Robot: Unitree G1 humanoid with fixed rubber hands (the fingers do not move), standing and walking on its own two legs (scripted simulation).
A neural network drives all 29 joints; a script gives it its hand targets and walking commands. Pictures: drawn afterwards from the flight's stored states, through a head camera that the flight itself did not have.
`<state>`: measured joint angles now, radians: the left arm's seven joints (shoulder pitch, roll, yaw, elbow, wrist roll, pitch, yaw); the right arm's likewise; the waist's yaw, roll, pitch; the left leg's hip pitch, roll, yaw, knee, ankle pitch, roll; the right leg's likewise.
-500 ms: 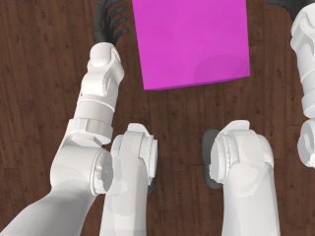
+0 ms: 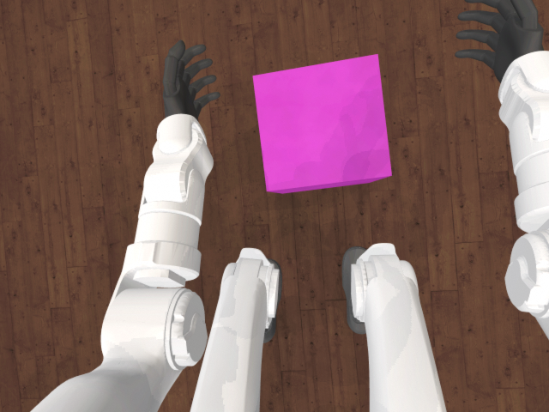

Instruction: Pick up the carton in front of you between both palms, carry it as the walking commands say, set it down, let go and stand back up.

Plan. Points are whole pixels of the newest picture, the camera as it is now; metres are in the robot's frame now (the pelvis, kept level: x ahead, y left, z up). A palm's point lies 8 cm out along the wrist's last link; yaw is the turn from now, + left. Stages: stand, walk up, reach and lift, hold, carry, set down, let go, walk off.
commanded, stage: set down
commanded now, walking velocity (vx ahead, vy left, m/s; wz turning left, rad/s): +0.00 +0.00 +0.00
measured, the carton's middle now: (320, 138) +0.50 -0.04 -0.39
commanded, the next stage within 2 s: let go in 0.34 s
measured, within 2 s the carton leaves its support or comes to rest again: neither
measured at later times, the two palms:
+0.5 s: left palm (115, 91) +0.48 +0.14 +0.03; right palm out of the picture +0.50 -0.27 +0.03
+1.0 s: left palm out of the picture +0.34 +0.21 +0.16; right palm out of the picture +0.34 -0.25 +0.14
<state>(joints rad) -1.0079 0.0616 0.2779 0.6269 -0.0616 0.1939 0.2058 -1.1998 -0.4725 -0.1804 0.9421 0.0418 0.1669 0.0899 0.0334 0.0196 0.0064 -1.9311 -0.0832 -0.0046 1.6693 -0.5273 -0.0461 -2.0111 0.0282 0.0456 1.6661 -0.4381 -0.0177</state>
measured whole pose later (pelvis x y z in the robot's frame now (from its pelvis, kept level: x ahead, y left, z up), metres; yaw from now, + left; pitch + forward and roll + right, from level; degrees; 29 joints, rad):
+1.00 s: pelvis +0.11 +0.00 +0.24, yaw -4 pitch +18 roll +0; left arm 0.02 0.16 0.07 0.50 0.00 0.00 -0.04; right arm -0.07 -0.23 -0.13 0.58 -0.01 -0.01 0.04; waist 0.04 0.03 -0.04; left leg -0.63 -0.03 -0.06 0.65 -0.34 0.00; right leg -0.69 0.04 0.04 0.64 -0.27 -0.01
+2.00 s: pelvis +0.16 +0.01 +0.25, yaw -4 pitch +4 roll -1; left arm 0.31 0.27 0.01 0.74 0.03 -0.06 0.02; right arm 0.36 -0.26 -0.02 0.70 -0.02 -0.05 -0.02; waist -0.01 -0.03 -0.10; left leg -0.22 -0.04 -0.07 0.56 -0.40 0.03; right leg -0.28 0.02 0.03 0.56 -0.35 0.01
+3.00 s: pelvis +0.14 +0.04 +0.25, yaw -3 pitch -1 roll -1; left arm 0.35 0.20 -0.04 1.10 0.01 0.02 0.04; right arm 0.41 -0.18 0.05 1.02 -0.01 -0.01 -0.04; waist 0.00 -0.01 -0.01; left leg -0.12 -0.07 -0.07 0.49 -0.35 0.06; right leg -0.16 -0.01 0.03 0.48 -0.30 0.03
